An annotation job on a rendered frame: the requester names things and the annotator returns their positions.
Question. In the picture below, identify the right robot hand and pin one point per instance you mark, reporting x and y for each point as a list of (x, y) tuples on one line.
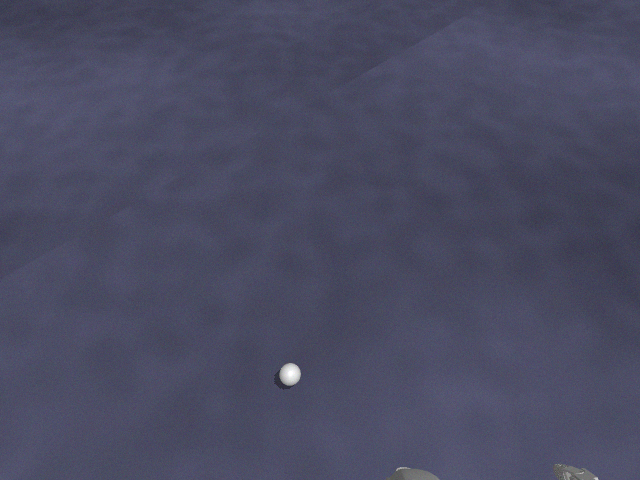
[(565, 472)]

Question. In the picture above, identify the ball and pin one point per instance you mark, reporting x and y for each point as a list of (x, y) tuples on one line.
[(290, 374)]

